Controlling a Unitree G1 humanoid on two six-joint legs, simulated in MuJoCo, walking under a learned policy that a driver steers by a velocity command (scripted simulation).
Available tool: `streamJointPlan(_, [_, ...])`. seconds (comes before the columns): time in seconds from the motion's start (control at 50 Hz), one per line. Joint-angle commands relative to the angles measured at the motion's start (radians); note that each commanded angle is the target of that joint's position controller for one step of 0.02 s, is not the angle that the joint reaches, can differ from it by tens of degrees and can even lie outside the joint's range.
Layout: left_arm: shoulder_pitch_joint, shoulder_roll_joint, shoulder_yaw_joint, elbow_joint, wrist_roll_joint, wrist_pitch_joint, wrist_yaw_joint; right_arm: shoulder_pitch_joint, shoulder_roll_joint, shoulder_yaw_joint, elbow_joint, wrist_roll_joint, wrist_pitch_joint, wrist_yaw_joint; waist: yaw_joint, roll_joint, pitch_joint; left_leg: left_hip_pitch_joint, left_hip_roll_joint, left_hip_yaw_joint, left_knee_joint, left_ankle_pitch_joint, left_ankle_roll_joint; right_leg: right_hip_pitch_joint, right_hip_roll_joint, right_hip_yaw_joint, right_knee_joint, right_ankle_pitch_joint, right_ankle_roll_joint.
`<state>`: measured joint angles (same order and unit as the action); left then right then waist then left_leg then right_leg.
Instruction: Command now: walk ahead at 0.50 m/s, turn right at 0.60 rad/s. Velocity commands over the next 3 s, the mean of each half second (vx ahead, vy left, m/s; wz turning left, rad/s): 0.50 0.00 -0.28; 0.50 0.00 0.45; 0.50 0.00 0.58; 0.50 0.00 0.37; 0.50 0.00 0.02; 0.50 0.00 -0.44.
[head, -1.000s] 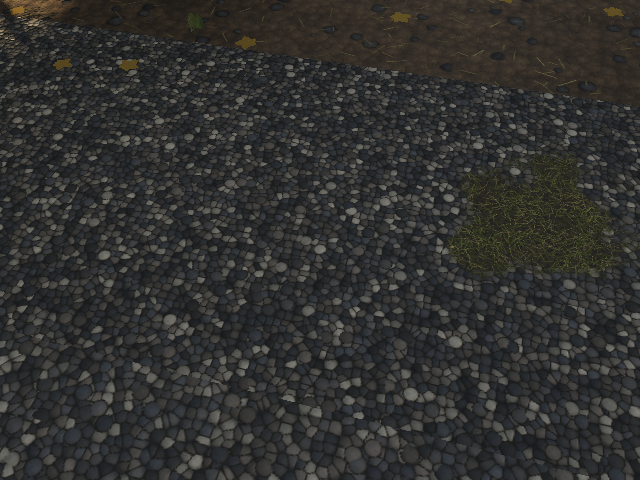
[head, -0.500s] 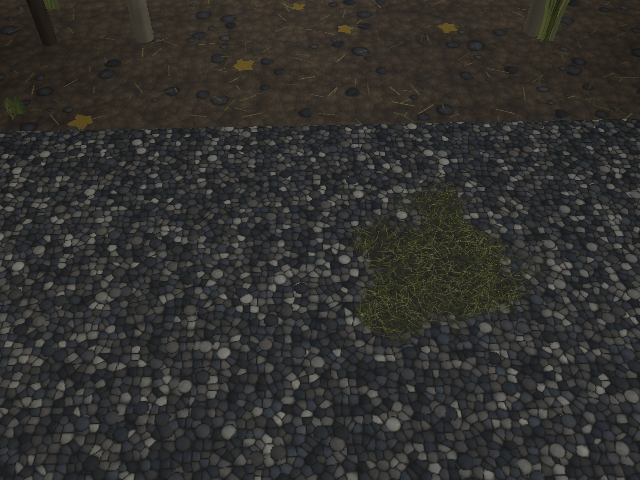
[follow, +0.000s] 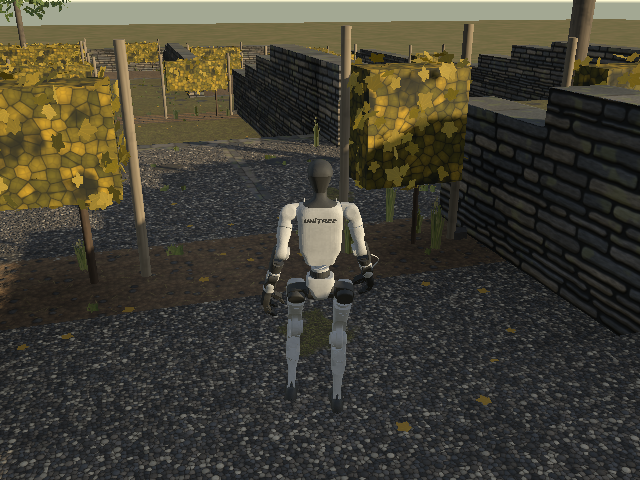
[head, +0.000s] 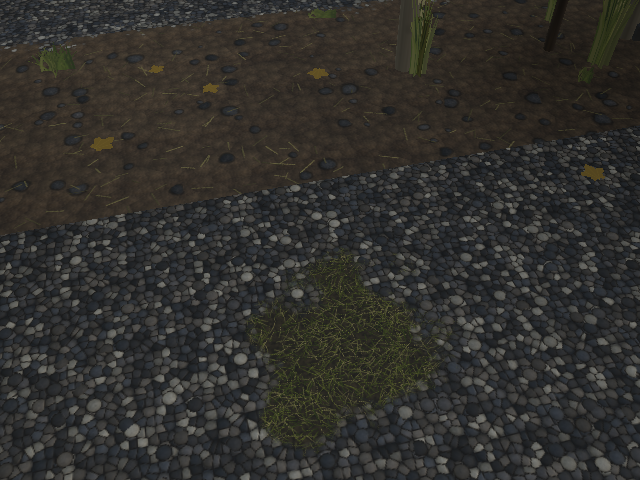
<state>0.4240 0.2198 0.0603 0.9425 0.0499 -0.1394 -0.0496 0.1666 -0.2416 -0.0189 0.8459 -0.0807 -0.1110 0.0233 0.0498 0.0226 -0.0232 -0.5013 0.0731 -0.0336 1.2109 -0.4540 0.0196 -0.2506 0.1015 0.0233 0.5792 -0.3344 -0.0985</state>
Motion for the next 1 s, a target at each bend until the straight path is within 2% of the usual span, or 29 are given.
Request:
streamJointPlan(0.02, [-0.104, 0.011, -0.031, -0.084, 0.015, 0.000, 0.003, 0.017, 0.025, 0.023, -0.074, -0.034, 0.025, -0.005, -0.080, -0.041, 0.070, -0.096, 0.049, -0.071, -0.118, 0.290, 0.027, -0.205, -0.235, 0.307, -0.207, 0.090, -0.201])
streamJointPlan(0.04, [-0.108, 0.027, -0.034, -0.105, 0.024, -0.006, 0.017, 0.035, 0.033, 0.030, -0.078, -0.046, 0.023, 0.004, -0.071, -0.038, 0.056, -0.008, 0.021, -0.030, -0.210, 0.472, 0.036, -0.308, -0.154, 0.231, -0.191, 0.068, -0.181])
streamJointPlan(0.08, [-0.063, 0.033, -0.040, -0.085, 0.043, -0.013, 0.034, 0.001, 0.025, 0.036, -0.110, -0.020, 0.014, 0.019, -0.032, -0.004, 0.016, 0.118, 0.013, -0.036, -0.483, 0.855, 0.026, -0.394, -0.068, 0.164, -0.049, 0.014, -0.125])
streamJointPlan(0.12, [-0.009, 0.092, -0.035, -0.068, 0.049, -0.009, 0.016, -0.055, 0.009, 0.036, -0.159, 0.010, 0.032, 0.022, -0.037, -0.037, 0.063, 0.338, -0.017, 0.052, -0.508, 0.845, -0.018, -0.583, -0.069, 0.211, -0.041, -0.112, -0.130])
streamJointPlan(0.18, [0.152, 0.088, -0.039, -0.030, 0.018, -0.014, 0.001, -0.138, -0.048, 0.031, -0.183, -0.015, 0.059, 0.017, 0.027, -0.010, 0.141, 0.139, 0.003, -0.008, -0.697, 0.689, -0.045, -0.272, -0.119, 0.403, 0.136, -0.244, -0.158])
streamJointPlan(0.2, [0.067, 0.100, 0.000, -0.049, -0.151, 0.040, 0.077, -0.233, -0.104, -0.021, -0.206, 0.149, 0.011, -0.003, 0.055, -0.004, 0.139, -0.011, -0.023, -0.127, -0.883, 0.631, -0.029, -0.071, -0.115, 0.463, 0.195, 0.017, -0.142])
streamJointPlan(0.22, [0.084, 0.110, 0.000, -0.030, -0.137, 0.081, 0.115, -0.242, -0.100, -0.018, -0.196, 0.169, -0.013, 0.006, 0.072, -0.004, 0.124, -0.073, 0.010, -0.127, -1.012, 0.760, -0.027, 0.094, -0.119, 0.434, 0.313, 0.117, -0.120])
streamJointPlan(0.26, [0.164, 0.064, -0.002, 0.015, -0.090, 0.122, 0.125, -0.119, -0.071, -0.031, -0.132, 0.110, -0.035, 0.017, 0.075, -0.008, 0.001, 0.154, 0.015, -0.025, -1.064, 1.012, -0.002, 0.101, -0.059, 0.318, 0.568, 0.192, -0.083])
streamJointPlan(0.28, [0.177, 0.052, -0.002, 0.023, -0.066, 0.118, 0.109, 0.083, -0.088, -0.050, -0.063, 0.096, -0.026, 0.021, 0.007, 0.003, -0.089, 0.445, 0.030, 0.000, -0.860, 1.125, 0.014, -0.087, -0.023, 0.240, 0.742, 0.072, -0.056])
streamJointPlan(0.3, [0.267, -0.042, -0.023, 0.050, -0.075, 0.099, 0.082, 0.362, -0.081, -0.054, 0.019, 0.095, -0.024, 0.030, -0.087, 0.165, -0.241, 0.998, 0.178, -0.108, -0.558, 1.297, 0.114, -0.547, 0.058, 0.167, 1.138, -0.488, 0.006])
streamJointPlan(0.32, [0.266, 0.011, -0.034, 0.002, -0.105, 0.069, 0.078, 0.475, -0.159, -0.077, 0.080, 0.134, -0.011, 0.034, -0.127, 0.277, -0.346, 1.154, 0.325, -0.398, -0.544, 0.966, 0.264, -0.811, 0.032, 0.168, 1.483, -0.522, 0.044])
streamJointPlan(0.34, [0.185, 0.041, -0.034, -0.049, -0.124, 0.040, 0.074, 0.477, -0.206, -0.096, 0.094, 0.155, 0.011, 0.024, -0.147, 0.282, -0.353, 1.160, 0.376, -0.551, -0.676, 0.507, 0.362, -0.982, -0.033, 0.143, 1.545, -0.446, 0.049])
streamJointPlan(0.36, [-0.024, 0.062, -0.030, -0.112, -0.128, 0.036, 0.082, 0.387, -0.147, -0.083, 0.085, 0.126, 0.033, -0.005, -0.148, 0.072, -0.221, 1.000, 0.360, -0.624, -0.883, 0.013, 0.336, -1.069, -0.110, 0.053, 1.409, -0.244, 0.040])
streamJointPlan(0.38, [-0.147, 0.069, -0.024, -0.154, -0.128, 0.032, 0.090, 0.264, -0.141, -0.073, 0.045, 0.088, 0.032, -0.026, -0.118, 0.019, -0.121, 0.790, 0.376, -0.705, -0.934, -0.005, 0.349, -1.015, -0.149, 0.047, 1.306, -0.131, 0.061])
streamJointPlan(0.4, [-0.206, 0.057, -0.025, -0.172, -0.093, 0.038, 0.096, 0.170, -0.100, -0.053, 0.031, 0.070, 0.027, -0.028, -0.072, -0.054, -0.036, 0.567, 0.349, -0.679, -0.944, 0.123, 0.334, -0.938, -0.175, 0.057, 1.253, -0.109, 0.072])
streamJointPlan(0.44, [-0.260, 0.037, -0.020, -0.210, -0.063, 0.042, 0.088, 0.072, -0.032, -0.021, 0.026, 0.077, 0.007, -0.028, 0.014, -0.024, 0.121, 0.196, 0.179, -0.416, -0.978, 0.223, 0.229, -0.780, -0.240, 0.103, 0.819, 0.048, 0.078])
streamJointPlan(0.46, [-0.266, 0.038, -0.020, -0.224, -0.040, 0.035, 0.089, 0.054, -0.077, -0.034, 0.010, 0.080, 0.012, -0.036, 0.006, 0.013, 0.133, 0.020, 0.070, -0.263, -1.028, 0.319, 0.205, -0.574, -0.203, 0.035, 0.550, 0.160, 0.096])
streamJointPlan(0.48, [-0.258, 0.026, -0.021, -0.217, -0.017, 0.027, 0.084, 0.054, -0.114, -0.045, -0.003, 0.081, 0.009, -0.047, -0.002, 0.039, 0.084, -0.117, 0.007, -0.162, -1.023, 0.414, 0.177, -0.304, -0.173, 0.013, 0.332, 0.343, 0.108])
streamJointPlan(0.54, [-0.302, 0.045, -0.013, -0.241, -0.073, 0.037, 0.073, 0.121, -0.197, -0.075, 0.013, 0.119, 0.009, -0.062, -0.006, 0.102, 0.005, -0.008, 0.072, -0.204, -1.048, 0.390, 0.189, -0.111, -0.127, 0.051, 0.107, 0.431, 0.160])
streamJointPlan(0.58, [-0.363, 0.076, -0.005, -0.255, -0.075, 0.048, 0.071, 0.172, -0.145, -0.075, 0.022, 0.136, 0.023, -0.062, -0.037, 0.054, 0.034, 0.151, 0.102, -0.270, -0.995, 0.306, 0.170, -0.171, -0.125, 0.063, -0.029, 0.395, 0.152])
streamJointPlan(0.62, [-0.376, 0.102, 0.010, -0.259, -0.067, 0.045, 0.067, 0.234, -0.135, -0.083, 0.031, 0.127, 0.039, -0.060, -0.051, 0.045, 0.032, 0.212, 0.102, -0.304, -0.912, 0.244, 0.140, -0.130, -0.124, 0.056, -0.066, 0.312, 0.131])
streamJointPlan(0.66, [-0.225, 0.153, 0.039, -0.229, -0.060, 0.032, 0.067, 0.251, -0.083, -0.072, 0.016, 0.111, 0.051, -0.053, 0.023, 0.032, -0.053, 0.157, 0.008, -0.263, -0.687, 0.266, 0.093, 0.113, -0.163, 0.062, -0.083, 0.213, 0.071])
streamJointPlan(0.68, [-0.060, 0.219, 0.057, -0.201, -0.052, 0.031, 0.068, 0.302, -0.005, -0.051, -0.002, 0.087, 0.045, -0.046, 0.055, -0.146, -0.218, -0.034, -0.086, -0.147, -0.346, 0.028, 0.046, 0.426, -0.365, 0.248, -0.046, 0.236, 0.010])
streamJointPlan(0.7, [0.035, 0.287, 0.075, -0.158, -0.054, 0.038, 0.053, 0.370, 0.013, -0.038, -0.045, 0.120, 0.028, -0.043, 0.033, -0.460, -0.316, -0.297, -0.140, -0.094, -0.045, -0.142, 0.032, 0.574, -0.553, 0.724, -0.236, -0.076, -0.125])
streamJointPlan(0.72, [-0.004, 0.208, 0.056, -0.176, -0.053, 0.033, 0.048, 0.331, -0.089, -0.065, -0.025, 0.128, 0.025, -0.048, 0.043, -0.284, -0.221, -0.379, -0.087, -0.156, 0.090, -0.060, 0.029, 0.497, -0.517, 0.733, -0.287, -0.238, -0.113])
streamJointPlan(0.76, [-0.170, 0.133, 0.030, -0.193, -0.050, 0.034, 0.046, 0.186, -0.113, -0.080, -0.051, 0.108, 0.047, -0.056, 0.005, -0.108, -0.046, -0.346, -0.018, -0.114, 0.054, 0.129, 0.031, 0.242, -0.416, 0.416, -0.317, -0.014, -0.050])
streamJointPlan(0.82, [-0.252, 0.094, 0.026, -0.168, -0.038, 0.032, 0.047, 0.184, -0.080, -0.088, -0.067, 0.105, 0.069, -0.045, -0.063, -0.155, -0.012, -0.241, 0.032, -0.095, -0.023, 0.225, 0.015, 0.103, -0.357, 0.217, -0.382, 0.193, -0.047])
streamJointPlan(0.9, [-0.193, 0.123, 0.042, -0.114, -0.040, 0.024, 0.060, 0.109, -0.060, -0.089, -0.103, 0.098, 0.083, -0.041, -0.058, -0.084, 0.002, -0.306, 0.033, -0.116, -0.120, 0.340, 0.001, 0.145, -0.376, 0.085, -0.412, 0.374, -0.073])
streamJointPlan(1.0, [-0.163, 0.148, 0.047, -0.073, -0.047, 0.034, 0.079, -0.034, -0.041, -0.077, -0.152, 0.100, 0.079, -0.018, -0.022, -0.079, 0.035, -0.274, 0.018, -0.056, -0.371, 0.520, 0.000, 0.180, -0.356, -0.068, -0.427, 0.394, -0.044])
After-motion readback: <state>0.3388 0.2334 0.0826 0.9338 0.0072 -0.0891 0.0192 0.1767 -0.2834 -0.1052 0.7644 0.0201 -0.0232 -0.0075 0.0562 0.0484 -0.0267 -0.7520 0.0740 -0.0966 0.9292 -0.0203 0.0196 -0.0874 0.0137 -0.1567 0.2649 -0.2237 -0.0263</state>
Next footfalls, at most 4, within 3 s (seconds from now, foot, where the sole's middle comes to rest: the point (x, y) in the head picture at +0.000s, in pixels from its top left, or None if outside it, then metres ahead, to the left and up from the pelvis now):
0.28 left None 0.34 0.13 -0.91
0.66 right None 0.54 -0.16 -0.91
1.22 left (294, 406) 0.78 0.14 -0.91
1.70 right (319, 300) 1.11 0.09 -0.91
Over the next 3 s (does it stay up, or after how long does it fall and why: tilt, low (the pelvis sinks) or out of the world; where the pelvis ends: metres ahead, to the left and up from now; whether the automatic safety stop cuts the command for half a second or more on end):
stays up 1.49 0.47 -0.13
